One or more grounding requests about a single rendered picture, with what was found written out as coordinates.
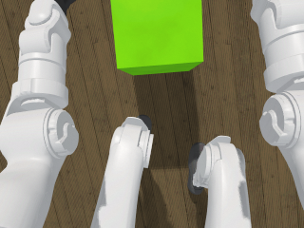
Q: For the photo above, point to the robot left thigh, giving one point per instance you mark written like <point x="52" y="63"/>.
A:
<point x="117" y="202"/>

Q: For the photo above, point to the robot right upper arm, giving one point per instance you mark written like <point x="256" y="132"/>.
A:
<point x="282" y="125"/>

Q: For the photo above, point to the left robot hand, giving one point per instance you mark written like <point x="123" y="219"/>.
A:
<point x="64" y="4"/>

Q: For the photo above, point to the robot left upper arm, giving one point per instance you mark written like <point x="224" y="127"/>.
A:
<point x="35" y="144"/>

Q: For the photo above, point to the carton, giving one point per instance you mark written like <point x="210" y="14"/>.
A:
<point x="157" y="36"/>

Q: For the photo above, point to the robot left shin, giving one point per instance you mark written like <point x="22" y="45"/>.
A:
<point x="119" y="130"/>

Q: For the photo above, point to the robot left forearm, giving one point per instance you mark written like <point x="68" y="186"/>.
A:
<point x="42" y="60"/>

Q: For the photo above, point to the robot right forearm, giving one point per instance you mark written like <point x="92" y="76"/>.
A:
<point x="281" y="32"/>

